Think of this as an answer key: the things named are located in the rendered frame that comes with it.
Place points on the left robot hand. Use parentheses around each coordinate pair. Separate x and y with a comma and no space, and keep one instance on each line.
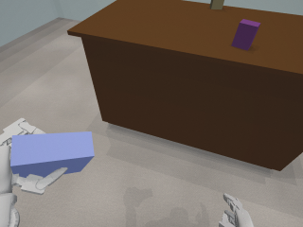
(33,184)

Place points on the left robot forearm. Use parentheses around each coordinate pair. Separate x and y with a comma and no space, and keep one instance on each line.
(9,216)

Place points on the right robot hand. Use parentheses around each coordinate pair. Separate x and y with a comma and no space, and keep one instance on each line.
(240,218)

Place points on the table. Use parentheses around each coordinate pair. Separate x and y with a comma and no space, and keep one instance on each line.
(167,68)

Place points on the sponge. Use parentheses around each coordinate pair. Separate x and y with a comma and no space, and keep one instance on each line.
(41,154)

